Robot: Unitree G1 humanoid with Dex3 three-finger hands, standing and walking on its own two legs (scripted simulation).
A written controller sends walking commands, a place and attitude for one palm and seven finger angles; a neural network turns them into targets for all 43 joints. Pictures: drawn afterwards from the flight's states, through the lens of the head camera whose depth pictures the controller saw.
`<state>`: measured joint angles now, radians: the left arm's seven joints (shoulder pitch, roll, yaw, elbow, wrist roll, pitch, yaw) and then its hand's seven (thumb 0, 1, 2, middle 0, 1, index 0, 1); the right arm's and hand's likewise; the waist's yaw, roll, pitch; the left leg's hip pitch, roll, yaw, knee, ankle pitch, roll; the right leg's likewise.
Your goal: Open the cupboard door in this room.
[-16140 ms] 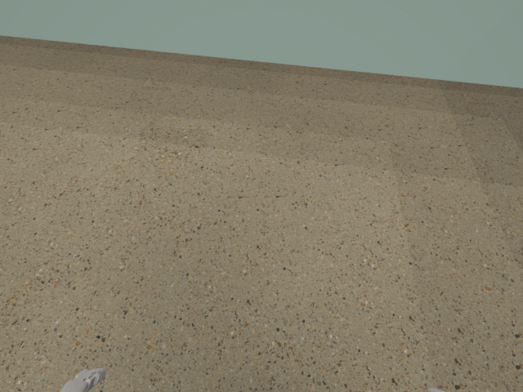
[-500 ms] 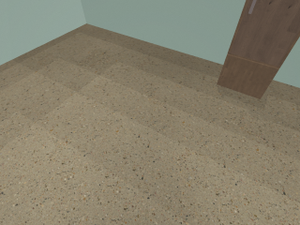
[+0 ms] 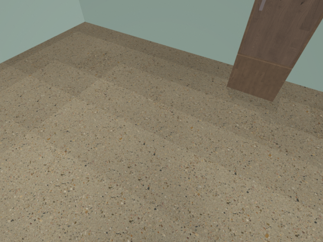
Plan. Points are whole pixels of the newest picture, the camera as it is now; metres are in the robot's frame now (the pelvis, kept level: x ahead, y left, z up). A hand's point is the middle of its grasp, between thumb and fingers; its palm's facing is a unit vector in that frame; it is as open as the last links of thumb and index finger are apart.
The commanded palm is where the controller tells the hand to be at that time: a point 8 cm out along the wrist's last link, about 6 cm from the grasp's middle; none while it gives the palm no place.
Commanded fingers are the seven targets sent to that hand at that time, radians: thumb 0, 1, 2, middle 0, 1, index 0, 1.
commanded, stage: turn or walk to find it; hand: left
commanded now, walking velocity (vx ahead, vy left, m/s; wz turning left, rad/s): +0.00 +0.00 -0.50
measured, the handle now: out of the picture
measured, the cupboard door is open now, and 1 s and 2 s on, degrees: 0 0 0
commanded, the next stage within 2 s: stand and wait in 0.58 s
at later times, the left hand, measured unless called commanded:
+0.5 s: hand out of the picture +0.10 +0.16 -0.17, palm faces -0.09 -0.96 -0.25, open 7.4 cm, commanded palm none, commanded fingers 0.00 0.90 0.90 -0.20 -0.30 -0.20 -0.30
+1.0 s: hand out of the picture +0.07 +0.19 -0.18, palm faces -0.01 -0.98 -0.21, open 7.4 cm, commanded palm none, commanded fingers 0.00 0.90 0.90 -0.20 -0.30 -0.20 -0.30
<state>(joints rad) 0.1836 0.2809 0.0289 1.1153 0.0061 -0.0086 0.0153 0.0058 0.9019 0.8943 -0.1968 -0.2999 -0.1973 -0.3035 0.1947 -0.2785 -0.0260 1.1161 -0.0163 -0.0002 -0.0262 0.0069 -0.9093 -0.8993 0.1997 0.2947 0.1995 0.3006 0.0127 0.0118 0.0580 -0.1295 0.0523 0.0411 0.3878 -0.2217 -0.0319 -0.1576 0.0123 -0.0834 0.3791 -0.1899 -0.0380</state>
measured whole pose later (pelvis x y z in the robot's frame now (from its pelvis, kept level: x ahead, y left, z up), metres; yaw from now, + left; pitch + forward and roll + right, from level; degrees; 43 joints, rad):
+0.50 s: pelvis +0.03 -0.03 -0.01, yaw -6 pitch -1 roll +1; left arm 0.21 0.17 0.02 1.05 0.02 -0.03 0.01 0.00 0.90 0.89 -0.20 -0.30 -0.20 -0.30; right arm 0.27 -0.21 -0.04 1.10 -0.01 0.03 -0.02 0.01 -0.91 -0.90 0.20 0.29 0.20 0.30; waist -0.01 0.05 0.05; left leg -0.26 0.09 0.07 0.74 -0.51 -0.02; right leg -0.23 -0.02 -0.13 0.58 -0.34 -0.05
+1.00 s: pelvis +0.07 +0.00 +0.00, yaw -3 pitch -1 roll +0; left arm 0.26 0.20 0.00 1.16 0.01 -0.01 0.03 0.01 0.90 0.89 -0.20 -0.30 -0.20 -0.30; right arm 0.13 -0.18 -0.01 1.10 0.00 -0.01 -0.03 0.01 -0.91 -0.90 0.20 0.29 0.20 0.30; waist 0.03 -0.02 0.05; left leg -0.17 0.03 0.10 0.44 -0.25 0.01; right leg -0.05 -0.05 -0.17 0.38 -0.30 0.01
